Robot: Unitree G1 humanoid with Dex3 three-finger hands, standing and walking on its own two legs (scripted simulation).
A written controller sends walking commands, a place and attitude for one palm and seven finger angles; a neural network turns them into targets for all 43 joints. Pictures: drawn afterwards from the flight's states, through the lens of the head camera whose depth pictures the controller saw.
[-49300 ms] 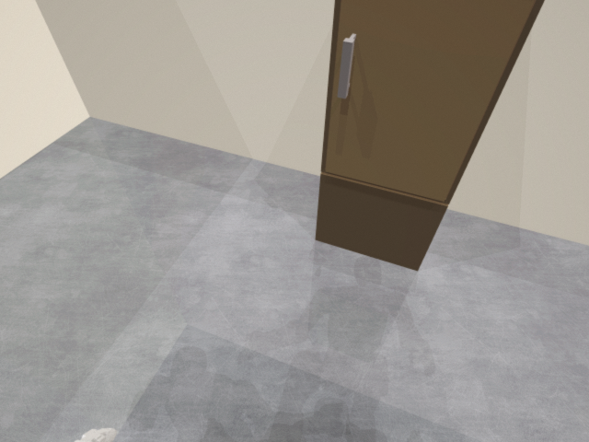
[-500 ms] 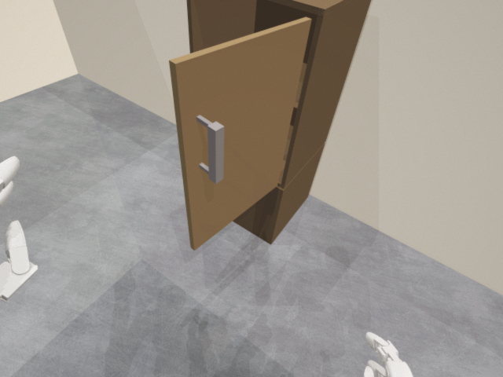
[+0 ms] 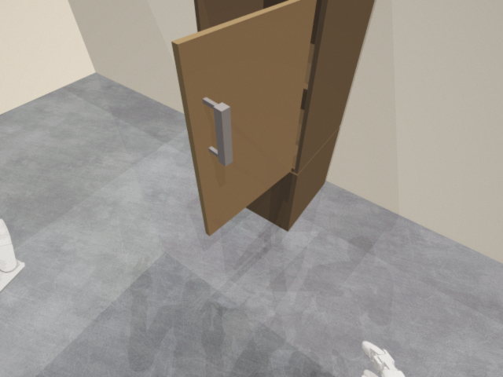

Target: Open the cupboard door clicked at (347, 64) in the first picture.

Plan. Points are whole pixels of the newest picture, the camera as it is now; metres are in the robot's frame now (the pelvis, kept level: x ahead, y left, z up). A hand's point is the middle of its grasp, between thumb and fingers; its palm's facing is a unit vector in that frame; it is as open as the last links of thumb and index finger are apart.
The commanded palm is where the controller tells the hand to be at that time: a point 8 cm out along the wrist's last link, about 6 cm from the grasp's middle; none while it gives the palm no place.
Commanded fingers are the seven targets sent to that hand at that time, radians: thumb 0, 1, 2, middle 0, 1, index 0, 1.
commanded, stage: let the arm hang, fingers relaxed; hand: left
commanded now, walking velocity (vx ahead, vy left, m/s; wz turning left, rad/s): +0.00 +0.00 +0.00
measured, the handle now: (217, 132) +0.59 +0.10 +0.06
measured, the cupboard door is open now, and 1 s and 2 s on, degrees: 82 82 82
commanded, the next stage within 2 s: look to check the result in 1.12 s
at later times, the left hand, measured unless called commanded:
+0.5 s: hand out of the picture +0.01 +0.19 -0.16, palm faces +0.10 -0.97 -0.22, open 7.0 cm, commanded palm none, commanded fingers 0.00 0.90 0.90 -0.20 -0.30 -0.20 -0.30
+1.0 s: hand out of the picture +0.02 +0.16 -0.16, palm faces +0.08 -0.98 -0.18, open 7.3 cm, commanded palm none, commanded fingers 0.00 0.90 0.90 -0.20 -0.30 -0.20 -0.30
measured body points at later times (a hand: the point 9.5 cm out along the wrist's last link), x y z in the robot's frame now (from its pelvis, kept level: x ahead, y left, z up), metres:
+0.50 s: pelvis +0.03 +0.01 +0.01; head +0.05 +0.00 +0.46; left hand +0.00 +0.24 -0.14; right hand +0.06 -0.22 -0.15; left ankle +0.02 +0.12 -0.73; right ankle +0.02 -0.08 -0.73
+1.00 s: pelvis +0.04 +0.01 +0.02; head +0.05 -0.01 +0.47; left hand +0.01 +0.21 -0.14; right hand +0.01 -0.19 -0.15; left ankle +0.02 +0.12 -0.73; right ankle +0.02 -0.08 -0.73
